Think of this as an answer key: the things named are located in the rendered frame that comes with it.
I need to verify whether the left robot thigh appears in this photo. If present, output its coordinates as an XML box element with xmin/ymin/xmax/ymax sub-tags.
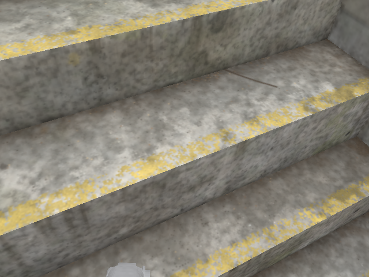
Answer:
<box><xmin>107</xmin><ymin>263</ymin><xmax>150</xmax><ymax>277</ymax></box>

